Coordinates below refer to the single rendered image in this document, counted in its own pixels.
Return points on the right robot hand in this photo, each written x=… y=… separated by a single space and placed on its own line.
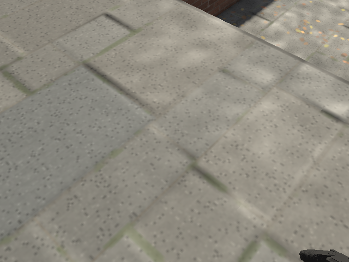
x=312 y=255

